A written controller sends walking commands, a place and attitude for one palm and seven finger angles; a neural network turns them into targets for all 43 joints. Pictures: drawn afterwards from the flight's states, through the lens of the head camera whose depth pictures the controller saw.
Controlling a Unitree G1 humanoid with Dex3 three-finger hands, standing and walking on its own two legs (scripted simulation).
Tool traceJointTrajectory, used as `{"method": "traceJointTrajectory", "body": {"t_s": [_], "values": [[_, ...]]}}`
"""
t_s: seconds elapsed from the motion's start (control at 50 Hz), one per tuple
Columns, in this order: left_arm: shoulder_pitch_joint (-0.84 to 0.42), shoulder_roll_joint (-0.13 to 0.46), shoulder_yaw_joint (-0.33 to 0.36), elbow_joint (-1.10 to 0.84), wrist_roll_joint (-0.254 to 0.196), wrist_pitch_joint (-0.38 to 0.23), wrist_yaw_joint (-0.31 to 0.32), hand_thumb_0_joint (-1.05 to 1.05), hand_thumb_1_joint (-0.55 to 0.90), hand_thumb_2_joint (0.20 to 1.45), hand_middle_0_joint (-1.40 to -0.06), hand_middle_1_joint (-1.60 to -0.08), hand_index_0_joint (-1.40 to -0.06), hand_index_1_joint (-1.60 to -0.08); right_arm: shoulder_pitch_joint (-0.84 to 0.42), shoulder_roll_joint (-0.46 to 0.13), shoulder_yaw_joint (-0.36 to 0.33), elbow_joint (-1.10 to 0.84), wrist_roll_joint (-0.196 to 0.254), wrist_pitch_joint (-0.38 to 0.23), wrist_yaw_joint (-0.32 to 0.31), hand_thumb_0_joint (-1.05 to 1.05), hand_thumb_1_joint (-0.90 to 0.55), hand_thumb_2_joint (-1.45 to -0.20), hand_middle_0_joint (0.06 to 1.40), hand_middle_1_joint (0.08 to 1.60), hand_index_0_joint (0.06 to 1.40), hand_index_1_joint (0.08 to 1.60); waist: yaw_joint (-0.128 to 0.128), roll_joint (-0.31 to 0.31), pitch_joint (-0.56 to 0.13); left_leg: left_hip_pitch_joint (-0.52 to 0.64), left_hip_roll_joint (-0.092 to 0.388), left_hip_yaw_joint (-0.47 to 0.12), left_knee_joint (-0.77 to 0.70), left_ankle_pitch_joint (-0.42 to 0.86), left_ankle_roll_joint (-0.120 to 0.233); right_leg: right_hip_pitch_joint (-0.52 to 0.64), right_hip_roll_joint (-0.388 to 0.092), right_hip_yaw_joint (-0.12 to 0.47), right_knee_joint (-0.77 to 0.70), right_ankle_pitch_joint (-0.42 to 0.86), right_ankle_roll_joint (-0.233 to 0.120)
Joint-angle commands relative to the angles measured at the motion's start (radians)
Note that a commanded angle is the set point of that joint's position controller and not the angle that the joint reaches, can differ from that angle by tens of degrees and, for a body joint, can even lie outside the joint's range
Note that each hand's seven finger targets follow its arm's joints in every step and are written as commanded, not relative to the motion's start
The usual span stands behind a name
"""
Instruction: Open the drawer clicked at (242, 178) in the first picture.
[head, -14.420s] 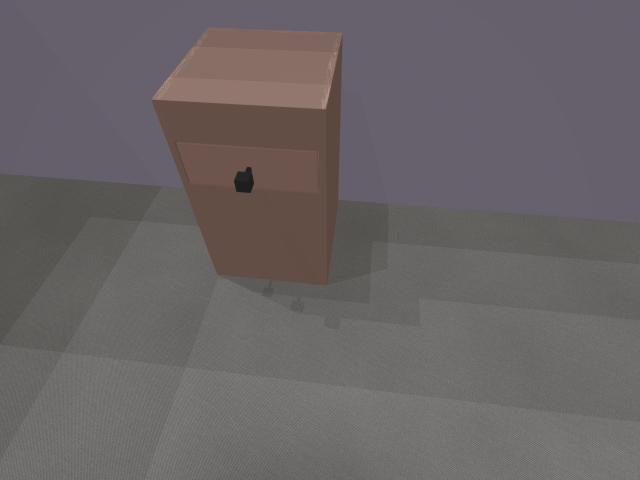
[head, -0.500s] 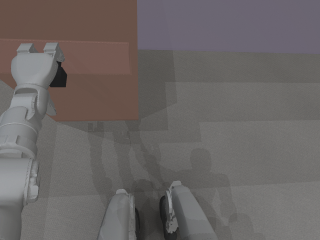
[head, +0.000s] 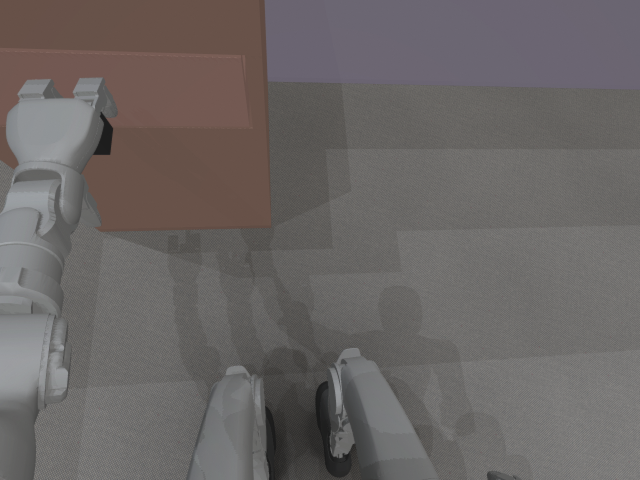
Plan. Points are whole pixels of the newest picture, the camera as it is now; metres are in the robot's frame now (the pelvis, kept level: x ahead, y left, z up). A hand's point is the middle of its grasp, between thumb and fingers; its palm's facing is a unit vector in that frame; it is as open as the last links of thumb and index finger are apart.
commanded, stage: lower the fingers behind the handle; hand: left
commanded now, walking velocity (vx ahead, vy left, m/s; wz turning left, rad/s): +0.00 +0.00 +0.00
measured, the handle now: (90, 119) +0.57 +0.26 -0.05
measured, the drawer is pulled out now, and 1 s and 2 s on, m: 0.00 0.00 0.04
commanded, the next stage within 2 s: close the thumb around the handle in 0.62 s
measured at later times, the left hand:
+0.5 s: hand (84, 160) +0.52 +0.27 -0.06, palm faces -0.06 -0.01 -1.00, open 13.9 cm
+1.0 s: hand (84, 160) +0.52 +0.27 -0.06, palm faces -0.05 -0.02 -1.00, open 11.7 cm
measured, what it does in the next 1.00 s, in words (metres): stands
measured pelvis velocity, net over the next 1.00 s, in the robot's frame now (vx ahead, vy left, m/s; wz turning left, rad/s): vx -0.01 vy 0.01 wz -0.01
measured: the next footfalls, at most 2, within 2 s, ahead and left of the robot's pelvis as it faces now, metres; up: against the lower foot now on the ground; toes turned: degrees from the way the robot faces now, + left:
none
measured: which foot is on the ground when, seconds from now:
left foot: down 0.00-1.00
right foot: down 0.00-1.00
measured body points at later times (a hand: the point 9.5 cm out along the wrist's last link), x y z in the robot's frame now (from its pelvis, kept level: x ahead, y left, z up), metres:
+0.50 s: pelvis -0.01 +0.00 -0.02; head +0.19 +0.03 +0.38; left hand +0.51 +0.26 -0.01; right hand +0.03 -0.27 -0.14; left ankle +0.02 +0.08 -0.57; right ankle +0.06 -0.10 -0.57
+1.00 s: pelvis -0.01 +0.01 -0.02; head +0.20 +0.03 +0.38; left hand +0.51 +0.26 -0.01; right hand +0.01 -0.26 -0.14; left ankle +0.02 +0.08 -0.57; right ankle +0.06 -0.10 -0.57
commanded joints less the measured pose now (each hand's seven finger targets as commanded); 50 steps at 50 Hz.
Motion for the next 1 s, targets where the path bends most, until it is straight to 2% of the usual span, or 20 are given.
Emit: {"method": "traceJointTrajectory", "body": {"t_s": [0.0,0.02,0.1,0.14,0.16,0.22,0.26,0.32,0.36,0.4,0.44,0.5,0.56,0.62,0.7,0.78,0.8,0.86,0.94,0.98], "values": [[-0.374,0.303,0.073,-0.204,-0.012,-0.016,0.046,0.000,-0.500,0.300,-0.300,-1.200,-0.300,-1.200,0.198,-0.189,-0.071,-0.028,-0.003,-0.013,-0.013,0.000,-0.900,-0.900,0.200,0.300,0.200,0.300,-0.007,0.142,-0.642,0.386,0.009,-0.085,-0.136,0.427,-0.013,0.384,-0.001,0.072,-0.119,0.279,0.002],[-0.373,0.274,0.055,-0.206,-0.015,-0.018,0.045,0.000,-0.500,0.300,-0.300,-1.200,-0.300,-1.200,0.196,-0.185,-0.074,-0.025,-0.002,-0.016,-0.012,0.000,-0.900,-0.900,0.200,0.300,0.200,0.300,-0.016,0.139,-0.648,0.390,0.010,-0.084,-0.130,0.427,-0.010,0.374,0.000,0.072,-0.119,0.279,0.002],[-0.353,0.285,0.067,-0.184,-0.016,-0.017,0.046,0.000,-0.500,0.300,-0.300,-1.200,-0.300,-1.200,0.196,-0.189,-0.071,-0.020,-0.004,-0.014,-0.008,0.000,-0.900,-0.900,0.200,0.300,0.200,0.300,-0.012,0.138,-0.626,0.360,0.009,-0.083,-0.112,0.424,-0.011,0.350,0.000,0.067,-0.100,0.274,0.002],[-0.340,0.296,0.073,-0.155,-0.011,-0.009,0.050,0.000,-0.500,0.300,-0.300,-1.200,-0.300,-1.200,0.195,-0.191,-0.068,-0.021,-0.004,-0.011,-0.008,0.000,-0.900,-0.900,0.200,0.300,0.200,0.300,-0.012,0.109,-0.601,0.321,0.007,-0.080,-0.106,0.391,-0.009,0.344,0.002,0.067,-0.096,0.248,0.002],[-0.366,0.287,0.064,-0.164,-0.011,-0.011,0.049,0.000,-0.500,0.300,-0.300,-1.200,-0.300,-1.200,0.195,-0.188,-0.067,-0.021,-0.004,-0.012,-0.008,0.000,-0.900,-0.900,0.200,0.300,0.200,0.300,-0.020,0.120,-0.603,0.318,0.008,-0.082,-0.105,0.395,-0.008,0.342,-0.001,0.066,-0.091,0.254,0.002],[-0.349,0.306,0.081,-0.184,-0.007,-0.007,0.053,0.000,-0.500,0.300,-0.300,-1.200,-0.300,-1.200,0.194,-0.193,-0.068,-0.031,-0.003,-0.009,-0.004,0.000,-0.900,-0.900,0.200,0.300,0.200,0.300,0.000,0.143,-0.643,0.344,0.008,-0.089,-0.103,0.407,-0.014,0.337,0.001,0.062,-0.077,0.254,0.000],[-0.369,0.263,0.052,-0.182,-0.006,0.001,0.052,0.000,-0.500,0.300,-0.300,-1.200,-0.300,-1.200,0.194,-0.188,-0.073,-0.028,-0.001,-0.008,-0.001,0.000,-0.900,-0.900,0.200,0.300,0.200,0.300,-0.016,0.151,-0.642,0.378,0.014,-0.102,-0.102,0.425,-0.018,0.300,0.001,0.055,-0.077,0.250,0.001],[-0.377,0.309,0.078,-0.183,-0.011,0.015,0.049,0.000,-0.500,0.300,-0.300,-1.200,-0.300,-1.200,0.195,-0.196,-0.068,-0.030,0.002,-0.004,-0.003,0.000,-0.900,-0.900,0.200,0.300,0.200,0.300,-0.010,0.128,-0.635,0.346,0.011,-0.097,-0.103,0.391,-0.014,0.319,0.002,0.054,-0.079,0.228,0.003],[-0.400,0.285,0.055,-0.180,-0.012,0.021,0.040,0.000,-0.500,0.300,-0.300,-1.200,-0.300,-1.200,0.194,-0.191,-0.067,-0.029,0.004,-0.007,-0.004,0.000,-0.900,-0.900,0.200,0.300,0.200,0.300,-0.024,0.138,-0.627,0.353,0.013,-0.103,-0.107,0.386,-0.015,0.299,0.001,0.053,-0.081,0.220,0.003],[-0.376,0.307,0.070,-0.175,-0.012,0.025,0.035,0.000,-0.500,0.300,-0.300,-1.200,-0.300,-1.200,0.196,-0.196,-0.066,-0.032,0.007,-0.006,-0.006,0.000,-0.900,-0.900,0.200,0.300,0.200,0.300,-0.013,0.131,-0.632,0.351,0.010,-0.101,-0.108,0.376,-0.014,0.307,0.002,0.053,-0.082,0.212,0.003],[-0.377,0.296,0.056,-0.164,-0.015,0.029,0.027,0.000,-0.500,0.300,-0.300,-1.200,-0.300,-1.200,0.194,-0.193,-0.061,-0.034,0.009,-0.007,-0.008,0.000,-0.900,-0.900,0.200,0.300,0.200,0.300,-0.017,0.133,-0.601,0.334,0.010,-0.099,-0.113,0.361,-0.014,0.302,0.002,0.052,-0.086,0.199,0.003],[-0.395,0.302,0.056,-0.177,-0.017,0.022,0.019,0.000,-0.500,0.300,-0.300,-1.200,-0.300,-1.200,0.196,-0.194,-0.060,-0.036,0.010,-0.010,-0.010,0.000,-0.900,-0.900,0.200,0.300,0.200,0.300,-0.018,0.147,-0.608,0.347,0.011,-0.106,-0.117,0.358,-0.015,0.288,0.001,0.049,-0.084,0.185,0.002],[-0.390,0.296,0.056,-0.173,-0.022,0.012,0.013,0.000,-0.500,0.300,-0.300,-1.200,-0.300,-1.200,0.196,-0.191,-0.060,-0.035,0.009,-0.013,-0.012,0.000,-0.900,-0.900,0.200,0.300,0.200,0.300,-0.025,0.124,-0.608,0.339,0.013,-0.107,-0.113,0.357,-0.012,0.286,0.001,0.049,-0.084,0.186,0.003],[-0.368,0.310,0.071,-0.196,-0.022,-0.003,0.014,0.000,-0.500,0.300,-0.300,-1.200,-0.300,-1.200,0.200,-0.193,-0.061,-0.040,0.008,-0.011,-0.012,0.000,-0.900,-0.900,0.200,0.300,0.200,0.300,-0.007,0.146,-0.629,0.357,0.012,-0.107,-0.110,0.384,-0.016,0.295,0.003,0.052,-0.078,0.204,0.000],[-0.361,0.313,0.077,-0.195,-0.025,-0.013,0.020,0.000,-0.500,0.300,-0.300,-1.200,-0.300,-1.200,0.200,-0.195,-0.061,-0.036,0.007,-0.008,-0.011,0.000,-0.900,-0.900,0.200,0.300,0.200,0.300,-0.009,0.129,-0.605,0.339,0.015,-0.108,-0.109,0.372,-0.015,0.287,0.003,0.051,-0.078,0.192,0.001],[-0.392,0.293,0.063,-0.201,-0.012,-0.009,0.038,0.000,-0.276,0.396,-0.316,-1.224,-0.316,-1.224,0.203,-0.198,-0.066,-0.031,0.006,-0.005,-0.007,0.000,-0.900,-0.900,0.200,0.300,0.200,0.300,-0.015,0.169,-0.608,0.392,0.023,-0.132,-0.117,0.390,-0.027,0.232,0.000,0.040,-0.071,0.179,0.000],[-0.378,0.307,0.078,-0.196,-0.011,-0.005,0.042,0.000,-0.220,0.420,-0.320,-1.230,-0.320,-1.230,0.206,-0.200,-0.067,-0.031,0.004,-0.003,-0.007,0.000,-0.900,-0.900,0.200,0.300,0.200,0.300,-0.008,0.165,-0.622,0.408,0.024,-0.137,-0.116,0.415,-0.031,0.235,0.001,0.037,-0.066,0.193,-0.001],[-0.383,0.267,0.055,-0.194,-0.020,0.007,0.043,0.000,-0.052,0.492,-0.332,-1.248,-0.332,-1.248,0.207,-0.195,-0.071,-0.028,0.006,-0.001,-0.004,0.000,-0.900,-0.900,0.200,0.300,0.200,0.300,-0.017,0.158,-0.631,0.422,0.025,-0.135,-0.118,0.432,-0.031,0.245,0.000,0.038,-0.074,0.210,0.000],[-0.385,0.287,0.061,-0.196,-0.016,0.020,0.040,0.000,0.172,0.588,-0.348,-1.272,-0.348,-1.272,0.207,-0.198,-0.069,-0.025,0.007,0.004,-0.005,0.000,-0.900,-0.900,0.200,0.300,0.200,0.300,-0.014,0.144,-0.630,0.409,0.023,-0.128,-0.119,0.421,-0.028,0.267,0.003,0.039,-0.080,0.213,0.001],[-0.385,0.271,0.052,-0.202,-0.016,0.020,0.034,0.000,0.284,0.636,-0.356,-1.284,-0.356,-1.284,0.205,-0.195,-0.069,-0.025,0.007,0.004,-0.004,0.000,-0.900,-0.900,0.200,0.300,0.200,0.300,-0.012,0.179,-0.633,0.430,0.024,-0.131,-0.121,0.433,-0.032,0.252,0.003,0.038,-0.078,0.213,-0.001]]}}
